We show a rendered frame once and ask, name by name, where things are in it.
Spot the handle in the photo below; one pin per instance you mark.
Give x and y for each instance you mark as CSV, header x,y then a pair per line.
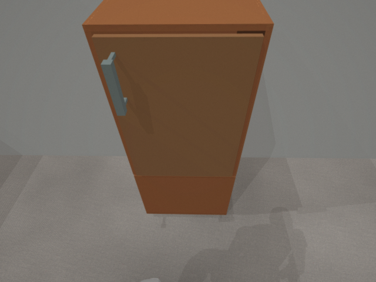
x,y
113,84

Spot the cupboard door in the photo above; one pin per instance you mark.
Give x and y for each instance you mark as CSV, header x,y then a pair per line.
x,y
187,98

